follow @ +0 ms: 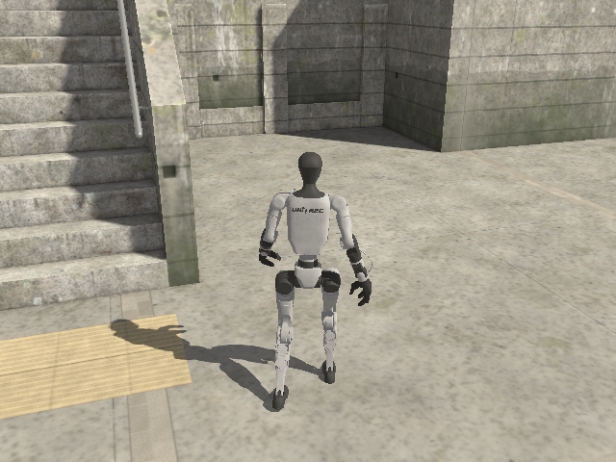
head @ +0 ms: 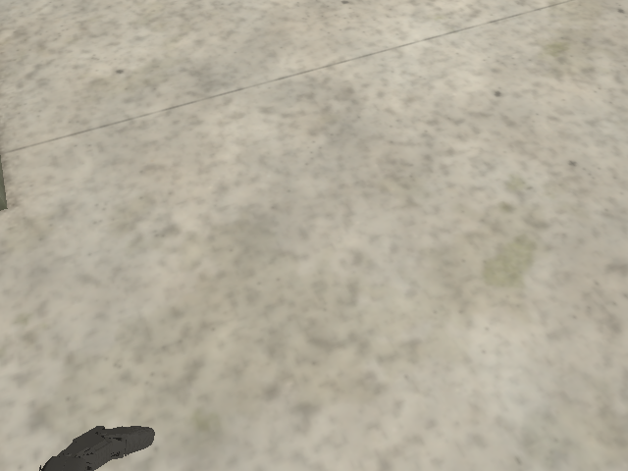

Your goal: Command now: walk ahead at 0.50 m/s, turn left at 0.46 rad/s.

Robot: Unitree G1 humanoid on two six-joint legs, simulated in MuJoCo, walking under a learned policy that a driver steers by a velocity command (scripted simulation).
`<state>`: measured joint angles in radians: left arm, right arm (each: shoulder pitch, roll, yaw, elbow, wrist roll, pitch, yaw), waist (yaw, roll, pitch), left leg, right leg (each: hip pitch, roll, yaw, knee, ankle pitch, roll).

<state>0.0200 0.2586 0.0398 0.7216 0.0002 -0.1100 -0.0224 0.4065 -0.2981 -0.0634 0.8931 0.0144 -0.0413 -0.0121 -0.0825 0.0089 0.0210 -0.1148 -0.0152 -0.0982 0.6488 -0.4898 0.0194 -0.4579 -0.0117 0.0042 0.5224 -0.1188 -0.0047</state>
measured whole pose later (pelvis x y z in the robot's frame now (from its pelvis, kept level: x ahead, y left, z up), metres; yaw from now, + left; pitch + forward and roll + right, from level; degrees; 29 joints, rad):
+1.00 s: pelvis +0.33 +0.07 +0.01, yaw +16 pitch +0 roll +1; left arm 0.18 0.24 0.04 0.98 0.01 -0.01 0.02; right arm 0.14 -0.22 -0.03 0.88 -0.02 0.00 -0.01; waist 0.00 0.01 0.01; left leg -0.25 -0.04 0.03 0.46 -0.21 0.04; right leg -0.24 -0.06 0.01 0.51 -0.26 0.04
